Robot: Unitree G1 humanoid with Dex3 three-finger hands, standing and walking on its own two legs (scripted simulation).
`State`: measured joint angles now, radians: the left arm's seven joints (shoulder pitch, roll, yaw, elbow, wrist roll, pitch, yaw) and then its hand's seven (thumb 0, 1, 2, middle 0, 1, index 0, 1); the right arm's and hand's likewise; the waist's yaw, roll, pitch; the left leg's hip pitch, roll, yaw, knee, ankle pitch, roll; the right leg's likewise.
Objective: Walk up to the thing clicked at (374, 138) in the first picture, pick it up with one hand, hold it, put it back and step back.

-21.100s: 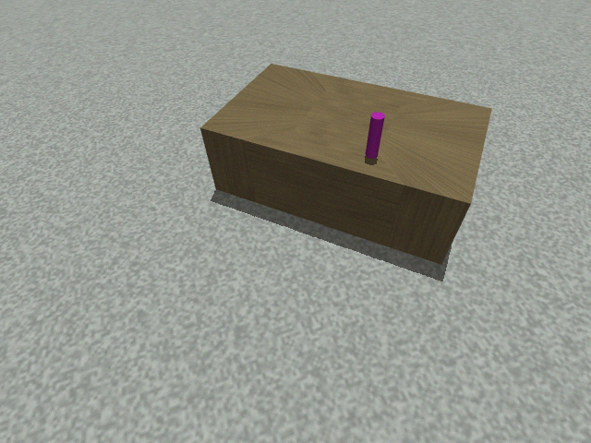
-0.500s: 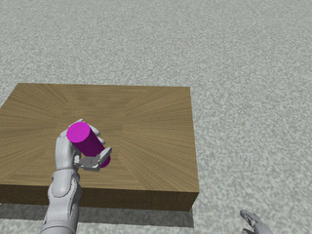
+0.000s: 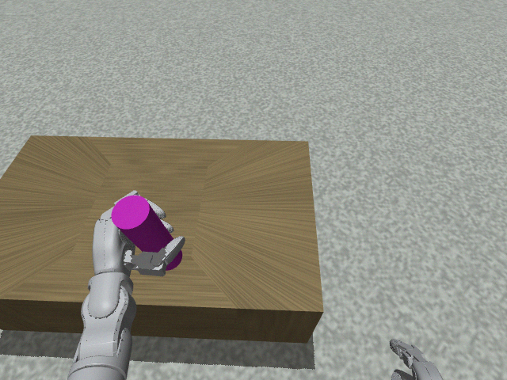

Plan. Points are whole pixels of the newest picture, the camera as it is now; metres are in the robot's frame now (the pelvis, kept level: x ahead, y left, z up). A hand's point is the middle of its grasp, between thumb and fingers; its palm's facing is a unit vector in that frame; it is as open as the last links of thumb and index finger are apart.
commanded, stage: hold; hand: left
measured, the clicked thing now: (152, 238) +0.33 +0.16 +0.06
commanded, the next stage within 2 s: crouch in 1.42 s
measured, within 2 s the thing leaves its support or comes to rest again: neither
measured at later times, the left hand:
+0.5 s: hand (154, 235) +0.34 +0.17 +0.05, palm faces +0.12 -0.99 -0.03, open 7.7 cm
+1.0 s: hand (153, 239) +0.33 +0.16 +0.05, palm faces +0.12 -0.99 -0.03, open 7.7 cm
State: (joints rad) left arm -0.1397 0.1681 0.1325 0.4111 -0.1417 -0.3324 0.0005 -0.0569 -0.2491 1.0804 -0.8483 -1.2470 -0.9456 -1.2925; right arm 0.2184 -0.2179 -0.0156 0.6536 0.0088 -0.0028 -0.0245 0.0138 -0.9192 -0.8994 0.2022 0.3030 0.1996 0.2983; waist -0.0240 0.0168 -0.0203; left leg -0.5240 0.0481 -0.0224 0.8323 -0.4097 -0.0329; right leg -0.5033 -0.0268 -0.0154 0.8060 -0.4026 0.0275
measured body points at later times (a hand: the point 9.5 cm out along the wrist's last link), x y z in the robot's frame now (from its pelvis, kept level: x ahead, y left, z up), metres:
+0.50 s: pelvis +0.00 +0.00 +0.00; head +0.04 +0.00 +0.45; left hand +0.32 +0.22 +0.06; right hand +0.13 -0.24 -0.11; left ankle +0.01 +0.14 -0.70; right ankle +0.00 -0.14 -0.70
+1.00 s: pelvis -0.01 +0.00 +0.00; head +0.03 +0.01 +0.45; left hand +0.32 +0.22 +0.06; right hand +0.13 -0.24 -0.11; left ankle +0.01 +0.14 -0.70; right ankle +0.00 -0.14 -0.70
